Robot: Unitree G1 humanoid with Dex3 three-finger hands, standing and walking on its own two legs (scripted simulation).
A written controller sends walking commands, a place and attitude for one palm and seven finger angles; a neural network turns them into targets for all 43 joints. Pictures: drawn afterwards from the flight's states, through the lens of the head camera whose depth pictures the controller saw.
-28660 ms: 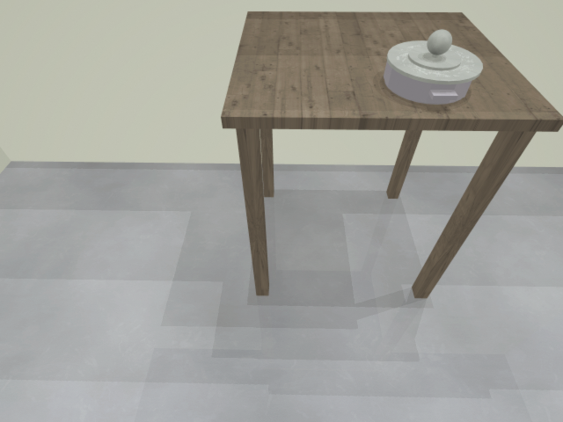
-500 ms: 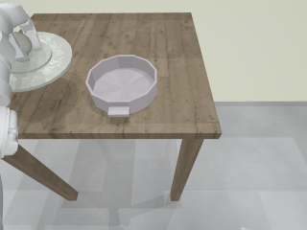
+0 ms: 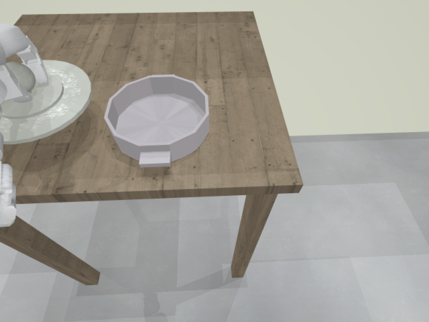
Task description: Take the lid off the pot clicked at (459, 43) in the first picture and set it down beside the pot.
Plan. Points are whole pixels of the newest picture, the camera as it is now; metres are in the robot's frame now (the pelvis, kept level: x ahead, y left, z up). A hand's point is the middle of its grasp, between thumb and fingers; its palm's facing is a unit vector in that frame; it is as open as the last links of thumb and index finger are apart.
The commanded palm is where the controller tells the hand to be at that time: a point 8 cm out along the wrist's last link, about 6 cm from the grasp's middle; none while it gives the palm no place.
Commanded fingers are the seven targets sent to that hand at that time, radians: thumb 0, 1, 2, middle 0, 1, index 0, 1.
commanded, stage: lower the lid onto the table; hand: left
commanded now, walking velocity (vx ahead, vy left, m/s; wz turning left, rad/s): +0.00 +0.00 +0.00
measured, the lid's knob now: (16, 78) +0.49 +0.31 +0.20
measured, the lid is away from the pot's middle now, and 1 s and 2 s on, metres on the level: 0.22 0.22 0.22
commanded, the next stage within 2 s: open the fingers wide in 1.10 s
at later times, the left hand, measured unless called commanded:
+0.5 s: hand (17, 106) +0.45 +0.31 +0.17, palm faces -0.41 -0.13 -0.90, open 7.3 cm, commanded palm +0.47 +0.31 +0.25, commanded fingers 0.00 0.65 0.98 -0.84 -1.06 -0.86 -1.07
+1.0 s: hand (34, 114) +0.46 +0.30 +0.14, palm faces -0.43 -0.14 -0.89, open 7.3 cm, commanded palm +0.47 +0.31 +0.21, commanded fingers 0.00 0.65 0.98 -0.84 -1.06 -0.86 -1.07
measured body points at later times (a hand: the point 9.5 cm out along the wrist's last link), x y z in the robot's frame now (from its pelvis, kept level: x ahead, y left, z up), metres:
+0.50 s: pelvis -0.01 +0.01 +0.00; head +0.05 +0.01 +0.44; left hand +0.47 +0.31 +0.22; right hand +0.07 -0.27 -0.13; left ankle -0.03 +0.08 -0.74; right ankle -0.02 -0.13 -0.74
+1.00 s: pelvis -0.01 +0.01 -0.01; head +0.06 +0.01 +0.44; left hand +0.48 +0.31 +0.19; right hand +0.02 -0.27 -0.13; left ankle -0.03 +0.08 -0.74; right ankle -0.02 -0.13 -0.74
